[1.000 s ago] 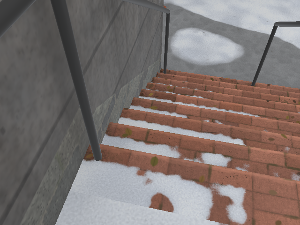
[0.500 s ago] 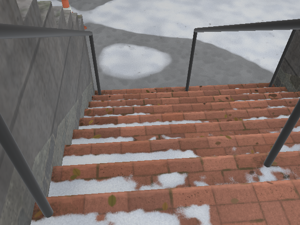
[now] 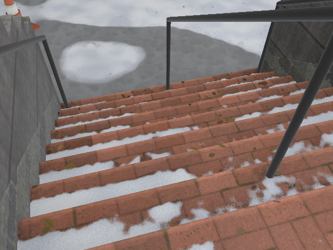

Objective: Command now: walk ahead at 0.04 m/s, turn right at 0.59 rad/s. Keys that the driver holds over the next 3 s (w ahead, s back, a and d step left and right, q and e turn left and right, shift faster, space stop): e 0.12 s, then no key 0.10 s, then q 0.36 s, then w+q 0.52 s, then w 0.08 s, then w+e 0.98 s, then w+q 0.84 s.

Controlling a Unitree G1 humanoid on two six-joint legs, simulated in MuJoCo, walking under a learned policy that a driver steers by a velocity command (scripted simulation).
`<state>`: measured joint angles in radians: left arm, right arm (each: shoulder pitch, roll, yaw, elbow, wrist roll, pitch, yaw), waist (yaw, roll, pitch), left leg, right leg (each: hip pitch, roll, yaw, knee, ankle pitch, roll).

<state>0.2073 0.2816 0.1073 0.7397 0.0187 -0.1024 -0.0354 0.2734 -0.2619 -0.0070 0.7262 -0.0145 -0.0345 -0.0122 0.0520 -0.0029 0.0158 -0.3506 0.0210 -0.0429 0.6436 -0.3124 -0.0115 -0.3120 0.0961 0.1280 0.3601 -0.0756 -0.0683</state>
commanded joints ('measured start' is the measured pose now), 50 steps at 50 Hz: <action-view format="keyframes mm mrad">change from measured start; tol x32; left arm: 1 -82 116 12 -112 17 5 9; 50 -68 93 -52 -78 -4 -31 65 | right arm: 1 138 -131 -41 -38 28 -28 -10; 50 142 -140 -70 30 -43 -53 76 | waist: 1 -68 -72 -93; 50 -59 59 -55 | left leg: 1 167 -3 3 -263 155 56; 4 465 416 -464 -470 491 514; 18 457 174 -83 -126 1176 160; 23 -47 0 32 -139 87 70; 33 163 -42 31 -162 -34 138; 36 563 277 -706 -446 -152 387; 44 -61 77 -277 -474 49 249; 50 160 96 -385 -217 276 232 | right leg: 1 70 -300 353 -60 30 -235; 4 -366 32 48 272 -476 10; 10 -222 -103 -113 944 -314 102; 19 -14 -179 -78 -24 39 100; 22 414 -319 18 122 419 -124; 33 30 -347 -21 -72 -549 -122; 39 -481 -147 -45 680 -435 16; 50 157 -126 -131 55 -32 25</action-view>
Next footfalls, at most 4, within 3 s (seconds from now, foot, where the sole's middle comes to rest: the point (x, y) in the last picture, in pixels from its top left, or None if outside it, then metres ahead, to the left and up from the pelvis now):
0.04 left None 0.05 0.13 -0.78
0.40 right None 0.03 -0.10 -0.78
1.02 right None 0.23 -0.08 -0.78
1.40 left None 0.37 0.23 -0.78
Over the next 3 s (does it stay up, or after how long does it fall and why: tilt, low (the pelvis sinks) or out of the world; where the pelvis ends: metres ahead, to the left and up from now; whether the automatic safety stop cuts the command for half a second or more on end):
stays up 0.95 0.06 -0.31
